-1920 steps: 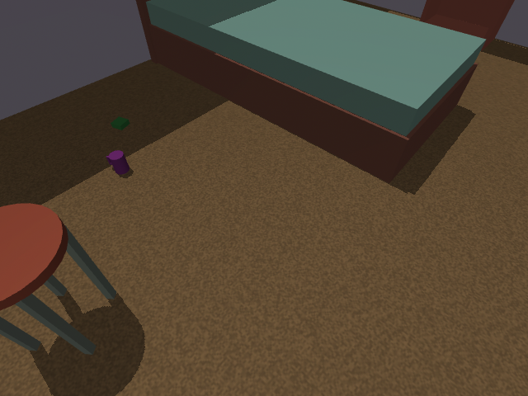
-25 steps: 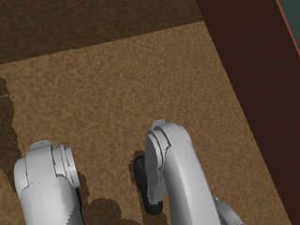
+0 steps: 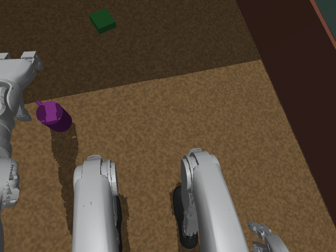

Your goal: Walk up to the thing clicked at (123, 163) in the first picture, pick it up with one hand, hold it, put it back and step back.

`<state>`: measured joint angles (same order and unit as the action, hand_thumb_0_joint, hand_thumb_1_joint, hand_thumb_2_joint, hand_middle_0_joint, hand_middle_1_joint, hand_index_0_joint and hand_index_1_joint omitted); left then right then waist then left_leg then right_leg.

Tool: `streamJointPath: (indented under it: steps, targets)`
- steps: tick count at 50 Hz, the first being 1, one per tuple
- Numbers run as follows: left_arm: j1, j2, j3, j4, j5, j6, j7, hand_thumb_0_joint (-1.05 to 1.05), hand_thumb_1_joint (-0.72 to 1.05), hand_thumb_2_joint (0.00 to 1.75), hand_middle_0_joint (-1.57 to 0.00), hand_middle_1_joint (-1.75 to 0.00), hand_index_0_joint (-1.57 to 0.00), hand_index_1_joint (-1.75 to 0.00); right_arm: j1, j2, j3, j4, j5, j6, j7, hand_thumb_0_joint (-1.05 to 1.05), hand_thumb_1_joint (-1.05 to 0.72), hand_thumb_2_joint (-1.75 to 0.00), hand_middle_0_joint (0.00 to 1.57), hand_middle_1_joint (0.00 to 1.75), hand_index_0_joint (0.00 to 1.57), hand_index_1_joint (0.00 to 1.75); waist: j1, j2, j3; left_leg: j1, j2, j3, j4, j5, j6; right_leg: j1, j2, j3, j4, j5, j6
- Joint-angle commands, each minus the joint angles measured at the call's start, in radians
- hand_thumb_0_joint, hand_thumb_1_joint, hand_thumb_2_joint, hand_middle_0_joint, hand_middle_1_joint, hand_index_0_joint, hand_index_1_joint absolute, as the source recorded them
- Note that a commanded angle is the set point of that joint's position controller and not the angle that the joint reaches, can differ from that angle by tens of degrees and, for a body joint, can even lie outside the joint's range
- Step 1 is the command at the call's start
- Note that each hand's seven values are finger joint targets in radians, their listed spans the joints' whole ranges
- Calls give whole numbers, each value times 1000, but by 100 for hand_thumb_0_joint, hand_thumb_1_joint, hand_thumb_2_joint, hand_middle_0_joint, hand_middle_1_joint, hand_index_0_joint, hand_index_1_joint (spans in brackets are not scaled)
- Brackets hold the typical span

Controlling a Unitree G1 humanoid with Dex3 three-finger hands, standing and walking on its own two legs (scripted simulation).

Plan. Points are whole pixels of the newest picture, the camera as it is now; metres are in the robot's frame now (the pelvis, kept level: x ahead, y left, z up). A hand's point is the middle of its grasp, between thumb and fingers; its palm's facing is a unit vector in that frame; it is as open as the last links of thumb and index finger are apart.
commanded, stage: withdraw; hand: left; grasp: from above
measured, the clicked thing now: (51, 114) +0.49 +0.34 -0.33
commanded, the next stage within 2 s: home in 0.32 s
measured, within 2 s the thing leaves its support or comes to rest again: neither
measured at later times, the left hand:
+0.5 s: hand (40, 99) +0.49 +0.32 -0.20, palm faces -0.39 -0.04 -0.92, open 13.9 cm
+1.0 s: hand (6, 134) +0.35 +0.29 -0.01, palm faces -0.28 -0.62 -0.73, open 8.2 cm
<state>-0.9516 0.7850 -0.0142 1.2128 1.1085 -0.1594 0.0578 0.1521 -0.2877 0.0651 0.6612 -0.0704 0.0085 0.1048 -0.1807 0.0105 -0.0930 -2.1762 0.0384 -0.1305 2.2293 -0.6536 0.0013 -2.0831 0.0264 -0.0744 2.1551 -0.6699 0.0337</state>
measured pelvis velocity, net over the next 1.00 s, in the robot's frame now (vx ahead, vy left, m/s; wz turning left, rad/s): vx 0.01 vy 0.01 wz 0.05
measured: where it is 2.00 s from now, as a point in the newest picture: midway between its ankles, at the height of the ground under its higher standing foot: (150, 232)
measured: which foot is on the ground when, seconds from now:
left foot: down 0.00-1.00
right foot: down 0.00-1.00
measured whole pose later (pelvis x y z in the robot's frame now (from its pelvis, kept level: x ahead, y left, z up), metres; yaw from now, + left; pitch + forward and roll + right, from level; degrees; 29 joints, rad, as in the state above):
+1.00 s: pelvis +0.01 +0.01 +0.10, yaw +3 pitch +32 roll -7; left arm -0.32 0.53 0.06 0.51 0.54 0.07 0.00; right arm 0.12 -0.27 -0.02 0.60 0.01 0.02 0.04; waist -0.08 0.02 -0.17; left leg -1.84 0.04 -0.10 1.91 -0.64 0.01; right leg -1.75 0.01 -0.06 1.84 -0.66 0.03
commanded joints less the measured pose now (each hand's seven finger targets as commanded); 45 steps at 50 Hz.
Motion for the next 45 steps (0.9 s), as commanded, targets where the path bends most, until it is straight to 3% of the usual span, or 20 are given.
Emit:
streamJointPath:
  steps: [1,3,5,10,16,20,22,23,24,27,33,35,38,41,45]
  targets:
    - [-286,229,40,-90,21,-63,41,0,-55,101,-8,-100,-7,-101,190,-212,-51,-19,-2,6,-34,0,-91,-90,20,30,20,30,-27,186,-511,402,-19,68,-231,77,30,247,31,-44,-232,132,-73]
    - [-294,237,53,-58,44,-80,78,0,-56,102,-8,-100,-7,-101,185,-214,-49,-17,-9,9,-33,0,-91,-90,20,30,20,30,-18,211,-533,426,-21,68,-237,88,25,230,31,-48,-218,137,-76]
    - [-306,221,49,-33,65,-89,121,0,-55,101,-8,-99,-7,-100,189,-220,-45,-13,-17,12,-30,0,-91,-90,20,30,20,30,-32,209,-546,437,-22,64,-228,102,25,213,32,-59,-208,149,-76]
    - [-417,281,76,21,125,-104,216,0,-55,101,-8,-101,-7,-101,206,-235,-29,13,-42,6,-17,0,-91,-90,20,30,20,30,-68,283,-584,456,-23,64,-182,143,21,184,31,-73,-157,185,-75]
    - [-481,360,123,100,171,-98,305,0,-53,99,-7,-101,-8,-101,197,-252,-18,20,-74,-15,-9,0,-90,-90,20,30,20,30,-74,369,-601,473,-27,49,-159,68,8,108,25,-95,-102,117,-78]
    - [-480,399,163,32,168,-74,328,0,-53,98,-8,-100,-8,-99,215,-253,-25,14,-81,-31,-6,0,-90,-90,20,30,20,30,-75,434,-675,502,-27,60,-142,83,5,132,19,-95,-89,136,-75]
    - [-464,416,178,-35,156,-53,319,0,-37,90,-24,-84,-22,-83,221,-250,-36,7,-70,-33,-4,0,-88,-89,20,30,20,30,-50,460,-771,543,-25,70,-142,124,9,168,22,-87,-98,170,-76]
    - [-456,414,182,-43,141,-40,309,0,-45,93,-16,-92,-14,-91,227,-252,-44,11,-62,-31,-5,0,-90,-90,20,30,20,30,-38,450,-779,536,-24,69,-155,118,10,165,22,-86,-101,166,-77]
    - [-434,409,184,-63,130,-28,298,0,-37,86,-24,-84,-21,-83,237,-249,-53,7,-59,-31,-4,0,-88,-89,20,30,20,30,-37,447,-789,542,-23,69,-160,120,12,180,22,-83,-110,169,-76]
    - [-343,359,172,-114,79,10,244,0,-21,84,-23,-60,-20,-62,254,-234,-73,11,-40,-18,-1,0,-89,-90,20,30,20,30,-15,391,-808,535,-25,72,-185,146,17,232,24,-78,-139,188,-74]
    - [-84,229,157,-312,-118,67,88,0,21,76,-19,-39,-18,-39,267,-212,-128,-26,16,6,-1,0,-89,-90,20,30,20,30,37,279,-795,568,-24,69,-279,184,29,350,23,-50,-241,212,-66]
    - [9,199,175,-455,-210,88,45,0,37,77,-19,-34,-18,-35,240,-204,-135,-51,32,14,-4,0,-90,-90,20,30,20,30,61,251,-812,602,-22,59,-325,197,30,406,23,-44,-277,227,-64]
    - [113,91,143,-591,-346,123,-14,0,61,77,-18,-27,-18,-27,192,-186,-134,-67,53,17,-20,0,-90,-90,20,30,20,30,50,189,-705,610,-16,48,-382,175,35,422,21,-34,-347,220,-61]
    - [235,81,173,-733,-433,145,-38,0,85,89,-20,-30,-20,-30,152,-174,-144,-96,67,11,-38,0,-90,-90,20,30,20,30,88,183,-720,691,-10,44,-448,171,33,486,16,-21,-406,210,-64]
    - [355,-15,156,-860,-542,179,-34,0,90,90,-20,-30,-20,-30,105,-155,-145,-126,82,-2,-61,0,-90,-90,20,30,20,30,90,175,-637,763,-3,41,-564,106,29,547,9,-9,-506,163,-63]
